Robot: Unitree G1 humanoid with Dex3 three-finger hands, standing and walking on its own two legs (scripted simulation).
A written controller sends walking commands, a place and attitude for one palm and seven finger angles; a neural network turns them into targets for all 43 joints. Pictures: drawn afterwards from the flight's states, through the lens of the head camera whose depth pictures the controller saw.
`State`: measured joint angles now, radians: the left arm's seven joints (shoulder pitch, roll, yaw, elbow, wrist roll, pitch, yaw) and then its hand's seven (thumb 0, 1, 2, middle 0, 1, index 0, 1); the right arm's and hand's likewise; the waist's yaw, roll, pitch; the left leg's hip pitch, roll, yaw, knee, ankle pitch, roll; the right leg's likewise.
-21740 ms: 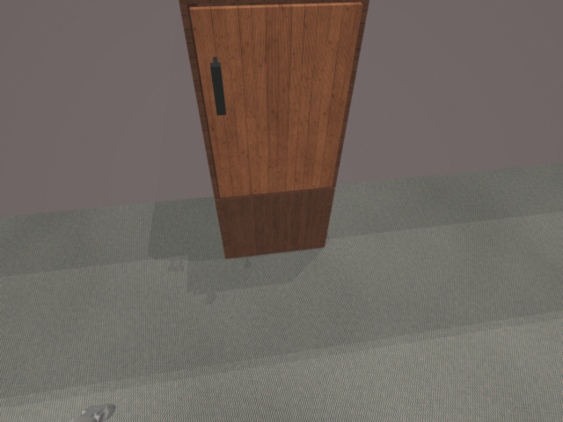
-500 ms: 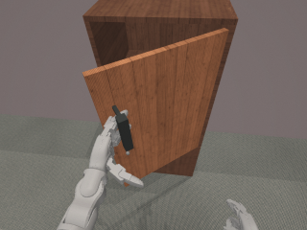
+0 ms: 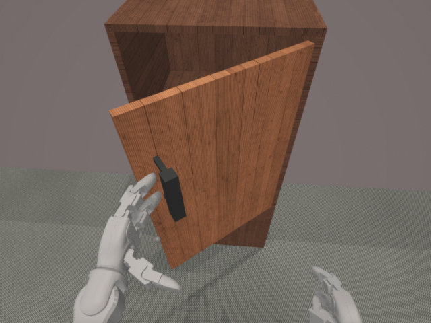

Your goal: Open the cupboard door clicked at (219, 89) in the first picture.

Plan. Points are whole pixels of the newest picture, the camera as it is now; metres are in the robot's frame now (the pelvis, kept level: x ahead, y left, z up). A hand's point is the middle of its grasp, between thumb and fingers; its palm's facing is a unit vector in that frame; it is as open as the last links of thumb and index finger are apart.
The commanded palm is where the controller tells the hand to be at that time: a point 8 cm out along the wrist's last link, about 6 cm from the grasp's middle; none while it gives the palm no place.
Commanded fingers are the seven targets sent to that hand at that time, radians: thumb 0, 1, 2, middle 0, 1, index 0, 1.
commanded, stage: slide the hand sideways off the handle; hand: left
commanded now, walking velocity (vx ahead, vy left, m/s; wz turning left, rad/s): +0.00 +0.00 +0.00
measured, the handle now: (168, 188) +0.34 +0.11 +0.08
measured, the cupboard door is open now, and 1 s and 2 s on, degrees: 38 38 38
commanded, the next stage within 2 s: draw the hand back to the body in 0.50 s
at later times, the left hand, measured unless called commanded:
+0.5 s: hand (122, 264) +0.20 +0.16 +0.07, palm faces -0.02 -1.00 -0.04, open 16.3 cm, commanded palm +0.18 +0.22 +0.08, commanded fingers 0.00 -0.50 0.30 -0.15 -0.30 -0.15 -0.30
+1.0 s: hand (88, 265) +0.18 +0.19 +0.11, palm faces +0.01 -1.00 -0.07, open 16.4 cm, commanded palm +0.15 +0.25 +0.12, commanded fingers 0.00 -0.47 0.31 -0.15 -0.30 -0.15 -0.30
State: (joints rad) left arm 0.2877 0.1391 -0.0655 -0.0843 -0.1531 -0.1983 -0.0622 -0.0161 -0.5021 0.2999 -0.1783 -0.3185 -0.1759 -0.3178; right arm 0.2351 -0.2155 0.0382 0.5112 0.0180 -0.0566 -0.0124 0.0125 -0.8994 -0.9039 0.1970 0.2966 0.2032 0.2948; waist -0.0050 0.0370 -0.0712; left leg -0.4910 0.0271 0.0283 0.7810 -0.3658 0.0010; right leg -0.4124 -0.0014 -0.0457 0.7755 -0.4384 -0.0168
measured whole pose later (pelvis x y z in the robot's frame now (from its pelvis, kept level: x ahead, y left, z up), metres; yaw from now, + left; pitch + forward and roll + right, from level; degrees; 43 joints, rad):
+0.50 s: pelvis +0.00 +0.00 -0.01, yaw +1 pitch +6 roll -1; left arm 0.47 0.22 0.08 -0.20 -0.25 -0.22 -0.21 -0.02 -0.50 0.30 -0.15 -0.30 -0.15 -0.30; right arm 0.25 -0.23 0.03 0.49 0.03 -0.11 -0.05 0.01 -0.90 -0.90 0.20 0.30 0.20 0.29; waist 0.00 0.04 -0.10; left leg -0.57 0.03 0.00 0.87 -0.40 -0.01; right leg -0.47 0.00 -0.07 0.85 -0.48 -0.02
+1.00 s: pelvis +0.00 +0.01 +0.00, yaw +2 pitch +3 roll -2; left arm 0.48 0.27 0.17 -0.29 -0.31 -0.13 -0.25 -0.02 -0.50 0.30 -0.15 -0.30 -0.15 -0.30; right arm 0.26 -0.24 0.05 0.52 0.05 -0.17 -0.07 0.01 -0.90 -0.90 0.20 0.30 0.20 0.29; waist 0.02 0.06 -0.10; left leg -0.51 0.03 -0.01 0.83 -0.38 0.01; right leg -0.39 0.00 -0.08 0.78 -0.44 -0.01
